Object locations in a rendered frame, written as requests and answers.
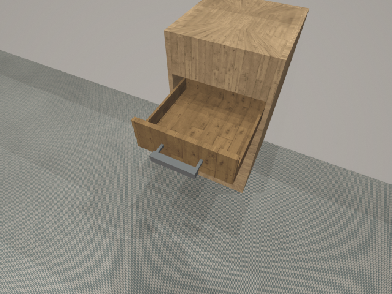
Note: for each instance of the cabinet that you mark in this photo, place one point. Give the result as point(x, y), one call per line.
point(242, 46)

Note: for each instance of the handle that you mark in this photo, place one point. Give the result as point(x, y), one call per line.
point(174, 164)

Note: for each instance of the drawer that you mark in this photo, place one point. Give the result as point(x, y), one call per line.
point(199, 121)

